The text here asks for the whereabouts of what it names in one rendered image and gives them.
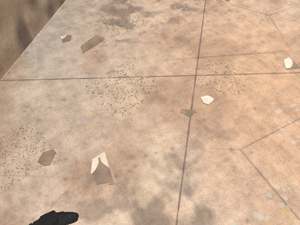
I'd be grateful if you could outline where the left robot hand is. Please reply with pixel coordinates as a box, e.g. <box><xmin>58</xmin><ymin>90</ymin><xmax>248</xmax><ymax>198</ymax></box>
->
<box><xmin>29</xmin><ymin>210</ymin><xmax>79</xmax><ymax>225</ymax></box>

